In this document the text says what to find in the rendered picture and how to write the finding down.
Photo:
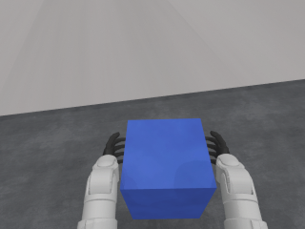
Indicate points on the carton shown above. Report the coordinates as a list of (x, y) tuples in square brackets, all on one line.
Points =
[(167, 171)]

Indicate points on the left robot forearm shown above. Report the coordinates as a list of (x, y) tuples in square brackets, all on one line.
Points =
[(101, 195)]

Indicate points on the robot left hand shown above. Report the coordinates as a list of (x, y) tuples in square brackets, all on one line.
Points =
[(111, 148)]

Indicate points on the robot right hand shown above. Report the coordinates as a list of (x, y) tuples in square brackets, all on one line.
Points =
[(220, 146)]

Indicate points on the right robot forearm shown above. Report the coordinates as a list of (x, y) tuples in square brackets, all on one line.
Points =
[(238, 194)]

